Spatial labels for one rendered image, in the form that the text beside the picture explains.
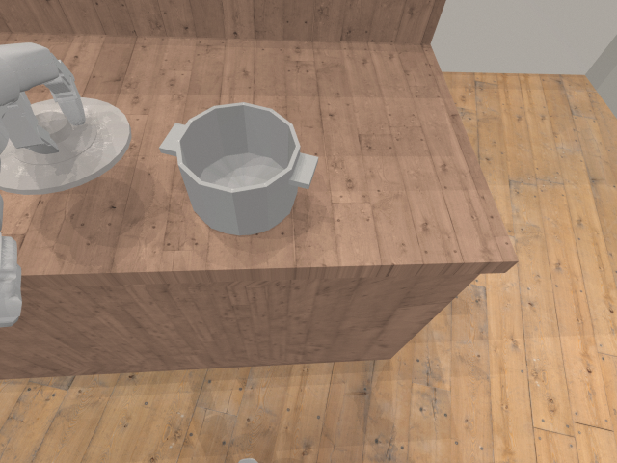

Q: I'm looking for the left robot forearm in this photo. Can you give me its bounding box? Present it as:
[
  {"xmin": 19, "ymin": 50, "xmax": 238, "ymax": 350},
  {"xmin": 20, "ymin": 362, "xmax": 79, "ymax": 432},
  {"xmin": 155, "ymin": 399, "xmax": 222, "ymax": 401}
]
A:
[{"xmin": 0, "ymin": 57, "xmax": 20, "ymax": 231}]

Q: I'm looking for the pot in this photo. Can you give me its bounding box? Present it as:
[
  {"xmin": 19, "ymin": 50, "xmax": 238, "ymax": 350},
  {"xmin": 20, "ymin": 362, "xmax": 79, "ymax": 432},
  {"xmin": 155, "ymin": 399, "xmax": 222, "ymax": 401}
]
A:
[{"xmin": 159, "ymin": 102, "xmax": 318, "ymax": 235}]

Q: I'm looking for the lid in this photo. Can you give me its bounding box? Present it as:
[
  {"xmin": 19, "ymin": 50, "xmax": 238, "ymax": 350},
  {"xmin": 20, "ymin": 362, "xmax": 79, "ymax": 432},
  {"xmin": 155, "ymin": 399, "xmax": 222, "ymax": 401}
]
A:
[{"xmin": 0, "ymin": 97, "xmax": 132, "ymax": 195}]

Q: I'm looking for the robot left hand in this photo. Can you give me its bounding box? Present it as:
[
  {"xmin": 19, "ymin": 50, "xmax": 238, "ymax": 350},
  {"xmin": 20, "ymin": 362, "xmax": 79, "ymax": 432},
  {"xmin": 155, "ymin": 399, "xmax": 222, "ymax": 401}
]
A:
[{"xmin": 0, "ymin": 42, "xmax": 86, "ymax": 154}]

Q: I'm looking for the knob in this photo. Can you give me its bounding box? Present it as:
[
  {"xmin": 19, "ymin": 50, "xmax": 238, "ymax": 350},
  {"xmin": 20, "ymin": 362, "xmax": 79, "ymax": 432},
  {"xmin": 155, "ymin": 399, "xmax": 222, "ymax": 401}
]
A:
[{"xmin": 36, "ymin": 112, "xmax": 72, "ymax": 144}]

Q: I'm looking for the robot left upper arm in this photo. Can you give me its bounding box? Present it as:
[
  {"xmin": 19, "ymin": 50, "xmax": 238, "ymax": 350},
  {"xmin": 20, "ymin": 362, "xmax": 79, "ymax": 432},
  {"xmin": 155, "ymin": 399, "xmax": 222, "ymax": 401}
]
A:
[{"xmin": 0, "ymin": 232, "xmax": 22, "ymax": 327}]

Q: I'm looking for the table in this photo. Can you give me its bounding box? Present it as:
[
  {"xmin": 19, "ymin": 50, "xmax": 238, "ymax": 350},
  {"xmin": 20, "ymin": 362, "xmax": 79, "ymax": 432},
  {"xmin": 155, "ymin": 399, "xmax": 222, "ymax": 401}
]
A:
[{"xmin": 0, "ymin": 0, "xmax": 519, "ymax": 380}]

